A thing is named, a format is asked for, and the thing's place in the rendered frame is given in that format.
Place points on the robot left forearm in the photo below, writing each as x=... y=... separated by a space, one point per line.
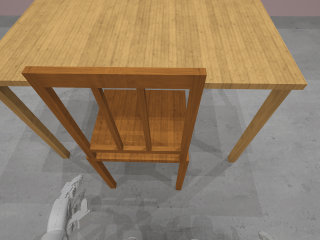
x=55 y=235

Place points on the chair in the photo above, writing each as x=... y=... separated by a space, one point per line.
x=132 y=124

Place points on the table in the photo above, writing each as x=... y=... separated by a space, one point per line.
x=235 y=40

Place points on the robot right hand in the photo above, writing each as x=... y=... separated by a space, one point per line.
x=264 y=236

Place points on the robot left hand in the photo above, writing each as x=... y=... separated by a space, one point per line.
x=63 y=215

